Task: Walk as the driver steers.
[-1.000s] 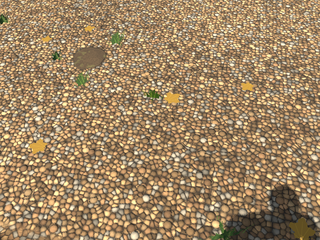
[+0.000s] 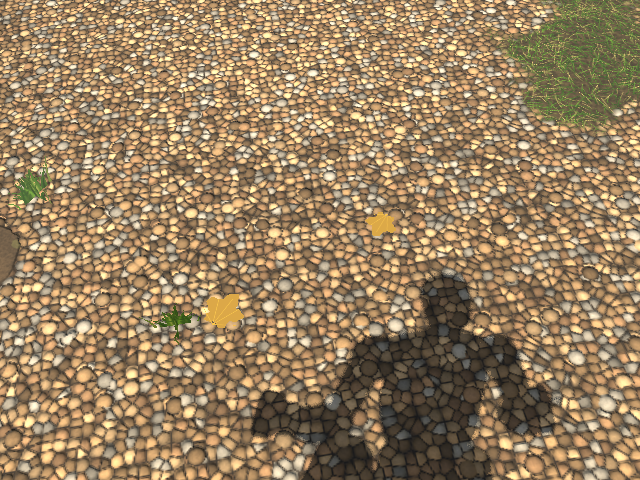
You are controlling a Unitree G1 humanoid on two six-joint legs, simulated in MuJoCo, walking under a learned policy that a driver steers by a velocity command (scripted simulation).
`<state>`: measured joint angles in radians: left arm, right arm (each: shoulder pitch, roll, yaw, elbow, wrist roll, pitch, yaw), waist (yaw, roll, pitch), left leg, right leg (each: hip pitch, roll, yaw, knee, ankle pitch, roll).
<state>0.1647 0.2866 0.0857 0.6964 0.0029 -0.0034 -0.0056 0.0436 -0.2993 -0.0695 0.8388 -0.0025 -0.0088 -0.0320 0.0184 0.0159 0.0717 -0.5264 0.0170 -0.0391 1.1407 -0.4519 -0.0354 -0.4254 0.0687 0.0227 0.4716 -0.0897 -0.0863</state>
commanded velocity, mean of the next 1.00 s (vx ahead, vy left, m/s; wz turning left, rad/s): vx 0.21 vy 0.00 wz -0.43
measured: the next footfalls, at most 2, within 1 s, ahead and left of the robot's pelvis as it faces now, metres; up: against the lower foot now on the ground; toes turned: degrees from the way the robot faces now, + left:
left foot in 0.30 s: +0.12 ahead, +0.16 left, +0.00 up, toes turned -16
right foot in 0.76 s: +0.08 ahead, -0.14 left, +0.00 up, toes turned -29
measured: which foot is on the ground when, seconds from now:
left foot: up 0.00-0.28, down 0.30-0.76, up 0.78-1.00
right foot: down 0.00-0.30, up 0.32-0.74, down 0.76-1.00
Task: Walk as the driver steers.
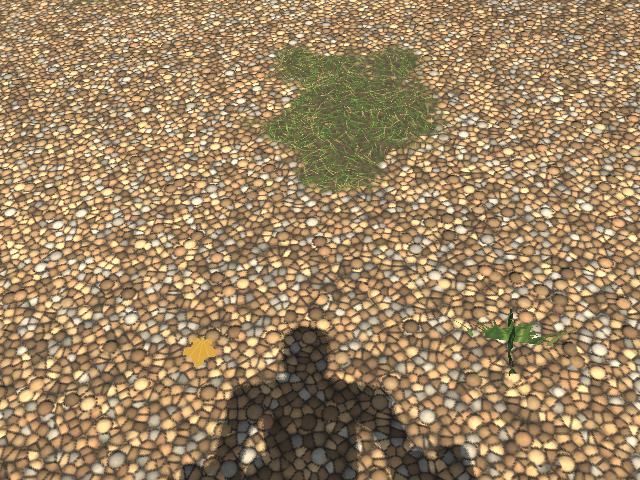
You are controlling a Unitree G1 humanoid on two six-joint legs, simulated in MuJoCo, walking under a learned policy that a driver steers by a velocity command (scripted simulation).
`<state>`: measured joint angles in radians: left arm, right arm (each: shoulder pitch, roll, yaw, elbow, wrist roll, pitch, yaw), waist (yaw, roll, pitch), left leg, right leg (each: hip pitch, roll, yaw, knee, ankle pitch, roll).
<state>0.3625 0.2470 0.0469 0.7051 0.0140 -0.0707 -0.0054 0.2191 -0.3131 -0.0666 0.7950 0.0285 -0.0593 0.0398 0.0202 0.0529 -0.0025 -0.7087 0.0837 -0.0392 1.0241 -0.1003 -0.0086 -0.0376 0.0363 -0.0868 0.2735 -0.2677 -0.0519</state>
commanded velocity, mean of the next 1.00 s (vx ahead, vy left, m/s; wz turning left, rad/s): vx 0.12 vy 0.00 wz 0.51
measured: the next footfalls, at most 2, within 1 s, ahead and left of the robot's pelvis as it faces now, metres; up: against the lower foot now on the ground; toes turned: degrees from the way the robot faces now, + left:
left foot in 0.22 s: +0.30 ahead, +0.11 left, +0.00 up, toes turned +8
right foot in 0.68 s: +0.37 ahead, -0.10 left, +0.00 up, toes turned +28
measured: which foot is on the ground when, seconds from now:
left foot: up 0.00-0.20, down 0.22-0.68, up 0.70-1.00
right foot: down 0.00-0.24, up 0.26-0.66, down 0.68-1.00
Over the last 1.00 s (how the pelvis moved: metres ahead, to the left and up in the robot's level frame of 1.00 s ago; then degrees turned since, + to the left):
0.15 -0.07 0.01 -25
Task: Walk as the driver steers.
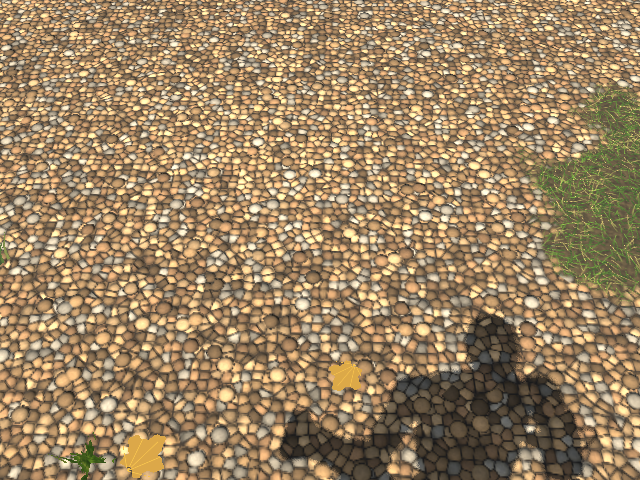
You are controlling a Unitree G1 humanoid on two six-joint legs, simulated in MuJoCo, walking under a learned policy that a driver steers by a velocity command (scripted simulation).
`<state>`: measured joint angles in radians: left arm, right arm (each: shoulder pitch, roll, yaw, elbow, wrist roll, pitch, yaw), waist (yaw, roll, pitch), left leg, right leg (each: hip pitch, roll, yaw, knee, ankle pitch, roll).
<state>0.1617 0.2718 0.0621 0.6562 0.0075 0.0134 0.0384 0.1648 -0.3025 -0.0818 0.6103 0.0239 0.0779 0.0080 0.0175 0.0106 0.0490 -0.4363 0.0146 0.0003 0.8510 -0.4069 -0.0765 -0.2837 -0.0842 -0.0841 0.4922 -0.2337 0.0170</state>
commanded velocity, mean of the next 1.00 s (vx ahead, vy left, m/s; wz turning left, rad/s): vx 0.00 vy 0.00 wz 0.38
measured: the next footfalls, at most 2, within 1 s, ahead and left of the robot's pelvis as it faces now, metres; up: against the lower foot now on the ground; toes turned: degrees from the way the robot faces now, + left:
left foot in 0.08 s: +0.03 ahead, +0.13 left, +0.00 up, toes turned +5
right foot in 0.52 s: +0.09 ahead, -0.09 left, +0.00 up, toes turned +22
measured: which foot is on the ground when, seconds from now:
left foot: up 0.00-0.06, down 0.08-0.54, up 0.56-0.82, down 0.84-1.00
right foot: down 0.00-0.08, up 0.10-0.50, down 0.52-1.00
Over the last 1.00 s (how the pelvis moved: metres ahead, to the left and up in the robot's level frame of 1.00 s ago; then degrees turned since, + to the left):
0.25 -0.01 -0.01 35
